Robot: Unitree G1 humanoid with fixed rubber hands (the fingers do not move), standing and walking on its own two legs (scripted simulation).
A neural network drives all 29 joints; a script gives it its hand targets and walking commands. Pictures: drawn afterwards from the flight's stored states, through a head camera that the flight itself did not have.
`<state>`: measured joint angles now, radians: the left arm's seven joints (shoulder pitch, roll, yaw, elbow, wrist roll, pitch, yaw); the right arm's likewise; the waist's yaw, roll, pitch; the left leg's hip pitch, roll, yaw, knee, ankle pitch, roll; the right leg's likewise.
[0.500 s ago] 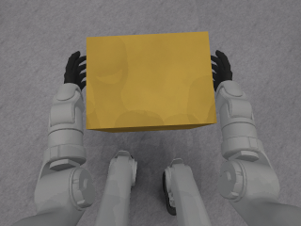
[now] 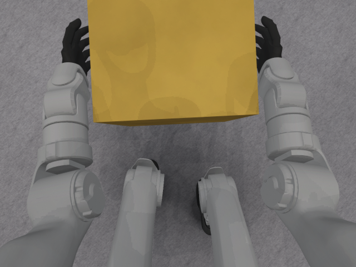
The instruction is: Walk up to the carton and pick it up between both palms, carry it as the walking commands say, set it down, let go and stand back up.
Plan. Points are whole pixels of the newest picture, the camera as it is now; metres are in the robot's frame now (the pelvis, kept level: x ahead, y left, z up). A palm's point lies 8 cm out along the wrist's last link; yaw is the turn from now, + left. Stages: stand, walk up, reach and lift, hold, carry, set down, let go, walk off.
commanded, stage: set down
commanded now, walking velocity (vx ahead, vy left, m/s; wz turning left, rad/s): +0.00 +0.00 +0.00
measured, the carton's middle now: (174, 76) +0.50 +0.06 -0.19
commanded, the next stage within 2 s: none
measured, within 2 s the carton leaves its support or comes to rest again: rests again in 1.42 s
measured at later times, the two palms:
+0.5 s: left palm (92, 68) +0.50 +0.25 -0.19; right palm (250, 65) +0.55 -0.12 -0.19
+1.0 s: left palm (101, 68) +0.52 +0.25 -0.24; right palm (244, 68) +0.56 -0.13 -0.25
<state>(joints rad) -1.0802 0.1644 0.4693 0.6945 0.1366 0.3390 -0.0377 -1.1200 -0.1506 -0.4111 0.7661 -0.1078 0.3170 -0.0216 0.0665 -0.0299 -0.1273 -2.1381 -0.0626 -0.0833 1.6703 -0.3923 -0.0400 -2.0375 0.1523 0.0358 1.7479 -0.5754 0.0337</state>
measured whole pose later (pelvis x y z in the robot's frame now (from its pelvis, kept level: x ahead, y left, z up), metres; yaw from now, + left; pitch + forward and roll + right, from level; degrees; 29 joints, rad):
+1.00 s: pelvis +0.00 +0.00 -0.10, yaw -1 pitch +44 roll -1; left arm -1.30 0.30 0.40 0.84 0.00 0.27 0.00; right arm -1.36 -0.28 -0.24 0.90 0.05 0.26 -0.11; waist 0.09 -0.03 0.17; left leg -2.34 -0.03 -0.05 2.04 -0.48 -0.04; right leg -2.25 0.18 0.02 2.13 -0.66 0.04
